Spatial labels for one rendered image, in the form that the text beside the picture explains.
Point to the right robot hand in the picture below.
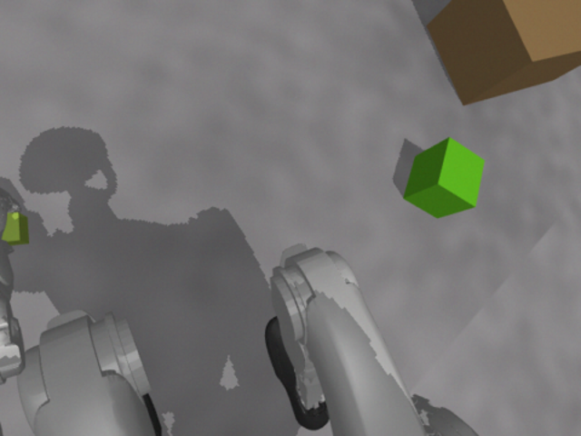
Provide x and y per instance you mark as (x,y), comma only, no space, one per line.
(442,421)

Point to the right robot foot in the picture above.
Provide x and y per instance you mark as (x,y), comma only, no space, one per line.
(312,419)

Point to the left robot foot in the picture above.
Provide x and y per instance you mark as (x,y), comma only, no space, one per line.
(153,415)

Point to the left robot hand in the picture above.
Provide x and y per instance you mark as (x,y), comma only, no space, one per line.
(7,205)

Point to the left robot arm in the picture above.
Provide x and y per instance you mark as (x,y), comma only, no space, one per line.
(12,350)

